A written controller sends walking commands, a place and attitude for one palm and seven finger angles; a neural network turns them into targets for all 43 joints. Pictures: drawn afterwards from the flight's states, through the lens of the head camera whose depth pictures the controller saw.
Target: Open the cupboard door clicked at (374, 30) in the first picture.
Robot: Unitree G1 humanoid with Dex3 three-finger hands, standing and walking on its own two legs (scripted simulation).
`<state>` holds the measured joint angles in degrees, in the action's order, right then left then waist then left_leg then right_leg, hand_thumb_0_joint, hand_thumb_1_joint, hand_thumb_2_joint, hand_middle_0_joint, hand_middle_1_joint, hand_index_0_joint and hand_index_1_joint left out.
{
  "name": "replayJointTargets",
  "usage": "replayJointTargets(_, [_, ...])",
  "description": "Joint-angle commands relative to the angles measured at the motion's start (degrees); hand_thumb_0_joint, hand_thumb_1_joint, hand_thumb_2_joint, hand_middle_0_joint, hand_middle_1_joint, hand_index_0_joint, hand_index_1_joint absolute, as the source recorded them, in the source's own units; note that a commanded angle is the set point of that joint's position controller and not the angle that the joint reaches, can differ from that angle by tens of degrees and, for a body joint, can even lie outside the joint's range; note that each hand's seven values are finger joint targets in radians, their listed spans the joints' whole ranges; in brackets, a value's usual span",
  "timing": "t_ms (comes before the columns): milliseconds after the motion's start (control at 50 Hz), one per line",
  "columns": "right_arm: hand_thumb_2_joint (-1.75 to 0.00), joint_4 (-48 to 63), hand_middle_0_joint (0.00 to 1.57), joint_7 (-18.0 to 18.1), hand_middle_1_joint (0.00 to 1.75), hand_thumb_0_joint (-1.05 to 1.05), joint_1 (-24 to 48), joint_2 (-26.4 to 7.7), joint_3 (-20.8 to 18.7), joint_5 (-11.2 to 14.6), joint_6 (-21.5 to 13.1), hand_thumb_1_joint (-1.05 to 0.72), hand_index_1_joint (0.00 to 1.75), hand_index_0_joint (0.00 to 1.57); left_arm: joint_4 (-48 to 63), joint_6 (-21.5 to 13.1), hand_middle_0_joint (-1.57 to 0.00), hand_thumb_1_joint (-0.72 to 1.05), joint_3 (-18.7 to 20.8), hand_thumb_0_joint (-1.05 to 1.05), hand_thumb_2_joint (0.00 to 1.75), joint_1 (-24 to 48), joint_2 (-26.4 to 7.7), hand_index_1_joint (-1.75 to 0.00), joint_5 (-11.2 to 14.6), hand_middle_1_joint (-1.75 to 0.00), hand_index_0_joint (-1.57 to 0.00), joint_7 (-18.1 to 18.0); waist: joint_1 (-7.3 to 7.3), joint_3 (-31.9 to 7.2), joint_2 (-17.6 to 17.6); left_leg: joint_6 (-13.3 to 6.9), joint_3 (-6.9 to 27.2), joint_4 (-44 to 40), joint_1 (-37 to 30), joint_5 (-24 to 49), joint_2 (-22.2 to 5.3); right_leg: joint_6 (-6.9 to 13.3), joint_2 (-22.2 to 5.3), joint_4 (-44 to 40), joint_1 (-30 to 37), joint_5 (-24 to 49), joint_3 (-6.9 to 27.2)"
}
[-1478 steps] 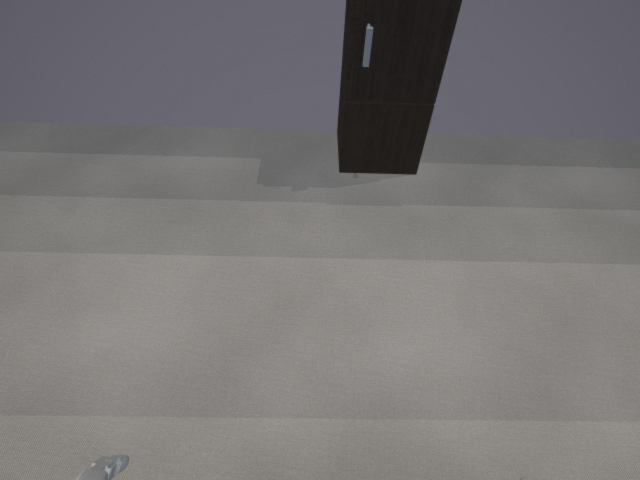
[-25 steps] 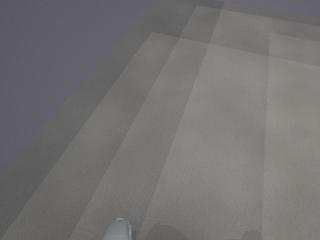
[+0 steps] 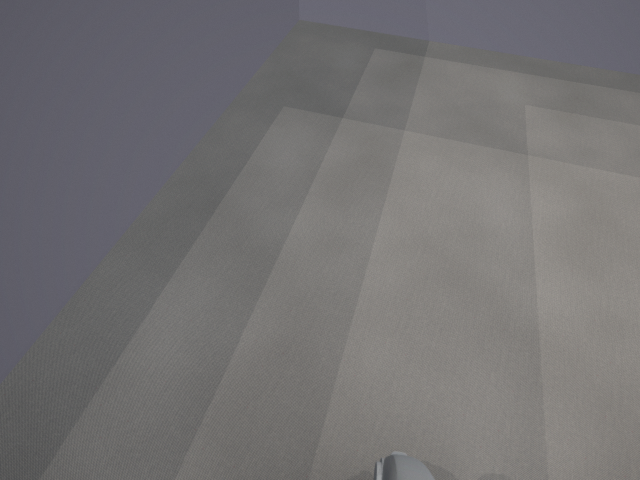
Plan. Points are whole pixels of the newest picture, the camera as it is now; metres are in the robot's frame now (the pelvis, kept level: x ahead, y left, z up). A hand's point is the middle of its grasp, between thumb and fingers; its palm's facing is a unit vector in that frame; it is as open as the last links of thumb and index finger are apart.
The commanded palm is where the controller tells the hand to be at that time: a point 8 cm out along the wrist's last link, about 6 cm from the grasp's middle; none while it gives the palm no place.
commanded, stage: walk to a spot facing it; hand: left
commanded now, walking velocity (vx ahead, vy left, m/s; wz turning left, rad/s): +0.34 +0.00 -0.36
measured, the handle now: out of the picture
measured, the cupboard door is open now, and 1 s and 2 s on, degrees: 51 51 51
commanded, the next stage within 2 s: turn to face it in 0.12 s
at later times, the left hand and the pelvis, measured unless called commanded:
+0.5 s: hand (268, 378) +0.29 +0.11 -0.17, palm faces +0.05 -0.98 -0.20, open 7.1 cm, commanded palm none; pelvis +0.21 -0.07 +0.00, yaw +1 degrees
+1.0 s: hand (252, 351) +0.33 +0.15 -0.16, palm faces +0.30 -0.91 -0.27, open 7.4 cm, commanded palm none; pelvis +0.27 -0.09 -0.01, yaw +17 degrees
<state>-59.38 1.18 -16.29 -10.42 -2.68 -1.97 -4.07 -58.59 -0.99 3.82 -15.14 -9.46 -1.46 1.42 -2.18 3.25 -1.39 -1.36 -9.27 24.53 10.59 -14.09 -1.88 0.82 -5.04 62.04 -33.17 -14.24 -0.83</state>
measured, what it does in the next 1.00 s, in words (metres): walks ahead, turning left: right foot, then left foot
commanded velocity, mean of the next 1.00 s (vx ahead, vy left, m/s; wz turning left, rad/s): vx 0.05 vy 0.00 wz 0.43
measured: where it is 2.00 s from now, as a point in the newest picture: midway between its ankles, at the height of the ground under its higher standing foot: (376, 440)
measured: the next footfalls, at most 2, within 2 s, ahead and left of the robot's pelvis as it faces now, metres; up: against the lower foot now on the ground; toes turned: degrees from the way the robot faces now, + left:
right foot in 0.20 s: +0.22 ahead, -0.15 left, +0.00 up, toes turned -11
left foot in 0.62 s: +0.35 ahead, +0.05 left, +0.00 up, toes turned +13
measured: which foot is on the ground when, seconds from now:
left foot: down 0.00-0.20, up 0.22-0.60, down 0.62-1.00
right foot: up 0.00-0.18, down 0.20-0.62, up 0.64-1.00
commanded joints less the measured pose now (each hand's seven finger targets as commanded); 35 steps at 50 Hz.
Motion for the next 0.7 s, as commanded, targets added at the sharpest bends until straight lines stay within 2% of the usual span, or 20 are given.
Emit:
replayJointTargets(0, [-0.9,1.2,0.2,-0.3,0.3,0.0,-5.1,-7.2,-1.0,0.1,-0.8,-0.9,0.3,0.2,3.7,-0.3,-0.2,0.9,0.0,0.0,0.9,2.8,-1.2,-0.3,-0.1,-0.3,-0.2,1.1,2.29,0.9,8.2,-6.0,4.6,-15.2,2.7,4.7,-13.9,-0.2,-0.8,-15.5,4.8,4.5,-3.9])
replayJointTargets(40, [-0.9,0.2,0.2,-0.4,0.3,0.0,-7.2,-7.6,-1.0,-0.1,-0.4,-0.9,0.3,0.2,4.4,-0.4,-0.2,0.9,0.1,0.0,0.9,6.4,-1.8,-0.3,-0.2,-0.3,-0.2,1.3,3.35,2.0,7.1,-5.9,4.1,-14.2,1.1,5.3,-14.9,0.2,0.2,-20.0,5.9,5.2,-5.2])
replayJointTargets(100, [-0.9,-0.8,0.2,-0.2,0.3,0.0,-8.8,-8.5,-0.8,-0.3,0.1,-0.9,0.3,0.2,4.8,-0.5,-0.2,0.9,0.2,0.0,0.9,7.9,-3.3,-0.3,-0.2,-0.3,-0.2,1.4,3.12,2.3,7.2,-4.6,2.8,-9.7,-1.3,9.8,-15.5,1.2,2.0,-25.3,10.6,4.0,-7.0])
replayJointTargets(120, [-0.9,-0.9,0.2,-0.2,0.3,0.0,-8.7,-8.7,-0.7,-0.2,0.3,-0.9,0.3,0.2,4.1,-0.8,-0.2,0.9,0.5,0.0,0.9,4.9,-4.5,-0.3,-0.2,-0.3,-0.2,1.3,1.33,0.3,7.3,-3.6,1.1,-3.9,-2.4,15.8,-14.5,2.0,3.2,-28.6,15.4,3.5,-7.5])
replayJointTargets(140, [-0.9,-1.0,0.2,-0.2,0.3,0.0,-8.5,-8.0,-0.5,0.2,0.3,-0.9,0.3,0.2,2.0,-1.3,-0.2,0.9,1.0,0.0,0.9,-1.6,-6.7,-0.3,-0.4,-0.3,-0.2,1.0,-1.64,-3.0,3.8,-2.1,-1.0,5.9,0.0,21.4,-12.4,3.2,4.1,-31.2,25.7,4.5,-6.8])
replayJointTargets(160, [-0.9,-0.1,0.2,-0.6,0.3,0.0,-7.7,-7.0,-0.2,0.9,0.1,-0.9,0.3,0.2,-0.7,-2.1,-0.2,0.9,2.2,0.0,0.9,-10.6,-11.3,-0.3,-0.7,-0.3,-0.2,0.4,-5.63,-9.0,-4.9,0.3,-4.4,21.8,10.6,16.0,-8.1,6.9,-4.1,-33.3,40.9,4.4,4.3])
replayJointTargets(180, [-0.9,2.0,0.2,-0.7,0.3,0.0,-8.6,-4.0,0.2,1.9,-0.1,-0.9,0.3,0.2,-2.3,-2.2,-0.2,0.9,3.7,0.0,0.9,-17.3,-17.8,-0.3,-0.2,-0.3,-0.2,-0.4,-6.69,-15.8,-19.1,3.0,-3.8,40.8,23.6,-19.9,0.2,14.1,-20.4,-41.8,51.2,8.6,28.6])
replayJointTargets(200, [-0.9,2.8,0.2,-0.4,0.3,0.0,-5.1,-6.8,-0.3,1.8,0.3,-0.9,0.3,0.2,-1.9,-1.9,-0.2,0.9,3.2,0.0,0.9,-15.4,-17.5,-0.3,1.0,-0.3,-0.2,-1.1,-6.17,-13.6,-12.6,2.2,4.9,47.7,27.1,-21.2,-2.5,15.3,-20.8,-44.6,47.9,12.6,28.9])
replayJointTargets(220, [-0.9,2.6,0.2,-0.4,0.3,0.0,-2.3,-5.8,-0.5,1.8,0.6,-0.9,0.3,0.2,-1.2,-1.9,-0.2,0.9,2.5,0.0,0.9,-10.6,-13.8,-0.3,1.0,-0.3,-0.2,-1.9,-4.03,-8.4,-7.8,2.3,7.4,48.1,27.4,-15.9,-4.7,13.7,-19.0,-44.3,41.4,19.5,22.0])
replayJointTargets(280, [-0.9,0.2,0.2,-0.1,0.3,0.0,-4.5,-2.2,0.4,1.3,2.3,-0.9,0.3,0.2,1.0,-2.8,-0.2,0.9,0.0,0.0,0.9,-2.3,-8.0,-0.3,0.8,-0.3,-0.2,-2.4,1.59,-4.4,-6.1,3.2,9.0,41.0,20.0,-10.0,-6.4,10.0,-14.7,-44.2,27.2,37.6,5.5])
replayJointTargets(300, [-0.9,-0.8,0.2,-0.2,0.3,0.0,-6.7,-1.1,0.7,1.3,3.0,-0.9,0.3,0.2,1.3,-3.1,-0.2,0.9,-0.4,0.0,0.9,-0.7,-7.3,-0.3,0.7,-0.3,-0.2,-2.4,3.16,-4.5,-5.5,3.5,8.4,37.6,16.9,-8.7,-5.8,9.1,-13.5,-44.7,24.4,37.9,1.8])
replayJointTargets(360, [-0.9,-1.8,0.2,-0.8,0.3,0.0,-8.2,0.7,0.9,1.3,4.0,-0.9,0.3,0.2,1.5,-3.3,-0.2,0.9,-0.7,0.0,0.9,1.6,-6.6,-0.3,0.8,-0.3,-0.2,-2.3,4.85,-3.6,-4.8,3.9,5.5,30.1,13.9,-2.5,-4.4,7.5,-11.2,-45.9,22.0,35.9,-4.7])
replayJointTargets(500, [-0.9,3.7,0.2,-1.5,0.3,0.0,2.3,-1.0,0.0,1.1,5.0,-0.9,0.3,0.2,2.2,-1.7,-0.2,0.9,0.7,0.0,0.9,1.5,-8.2,-0.3,0.4,-0.3,-0.2,-2.8,2.76,0.0,-6.5,3.4,2.6,20.0,16.2,-3.3,-3.7,6.7,-14.4,-41.5,25.6,33.2,-6.9])
replayJointTargets(560, [-0.9,4.0,0.2,-1.6,0.3,0.0,-2.1,-4.1,-0.6,0.5,4.9,-0.9,0.3,0.2,3.3,-0.9,-0.2,0.9,1.3,0.0,0.9,2.3,-9.5,-0.3,0.5,-0.3,-0.2,-2.8,5.6,-2.5,-1.6,1.8,2.8,10.0,5.6,3.7,-1.8,3.4,-13.0,-29.1,23.6,29.3,-10.0])
replayJointTargets(580, [-0.9,3.5,0.2,-1.5,0.3,0.0,-6.4,-7.5,-1.4,0.0,4.5,-0.9,0.3,0.2,4.0,-0.5,-0.2,0.9,1.2,0.0,0.9,1.6,-9.0,-0.3,0.9,-0.3,-0.2,-2.7,7.11,-6.7,7.9,-1.1,9.6,4.4,-1.8,17.5,-5.6,0.3,-9.1,-18.2,19.0,18.9,-11.8])
replayJointTargets(600, [-0.9,3.9,0.2,-1.0,0.3,0.0,-9.2,-13.6,-2.6,-0.3,4.1,-0.9,0.3,0.2,6.1,0.0,-0.2,0.9,0.7,0.0,0.9,0.6,-6.1,-0.3,1.8,-0.3,-0.2,-2.5,7.38,-8.7,24.2,-10.1,31.8,-0.7,-8.4,39.2,-21.0,-4.4,0.2,-2.1,4.8,-21.3,-11.6])
replayJointTargets(620, [-0.9,3.6,0.2,-0.3,0.3,0.0,-9.8,-15.0,-2.6,0.2,4.5,-0.9,0.3,0.2,8.2,0.7,-0.2,0.9,0.2,0.0,0.9,4.9,-8.1,-0.3,1.1,-0.3,-0.2,-2.7,8.36,-9.6,18.2,-13.6,35.9,-2.8,-6.6,35.8,-23.5,-3.8,1.6,6.0,3.4,-25.5,-2.0])
replayJointTargets(640, [-0.9,5.1,0.2,0.0,0.3,0.0,-6.6,-15.2,-2.8,0.2,4.6,-0.9,0.3,0.2,9.7,0.9,-0.2,0.9,0.7,0.0,0.9,6.1,-7.9,-0.3,0.7,-0.3,-0.2,-2.7,6.65,-7.7,12.4,-14.2,35.2,-4.7,-2.1,22.4,-23.7,-3.6,0.3,8.2,2.0,-23.0,0.5])
replayJointTargets(660, [-0.9,6.4,0.2,0.3,0.3,0.0,-3.9,-13.6,-2.5,0.2,4.3,-0.9,0.3,0.2,9.1,1.1,-0.2,0.9,1.1,0.0,0.9,7.6,-7.6,-0.3,0.3,-0.3,-0.2,-2.5,5.89,-7.5,10.6,-12.1,35.6,-5.9,0.2,17.3,-20.7,-3.9,0.1,9.9,-0.3,-18.8,0.8])
replayJointTargets(680, [-0.9,7.2,0.2,0.6,0.3,0.0,-1.8,-12.9,-2.1,0.2,4.0,-0.9,0.3,0.2,8.5,1.3,-0.2,0.9,1.3,0.0,0.9,7.6,-7.7,-0.3,0.3,-0.3,-0.2,-2.4,4.84,-7.4,10.8,-10.4,33.0,-6.2,1.6,16.1,-18.6,-4.2,0.0,10.2,-0.4,-15.1,2.0])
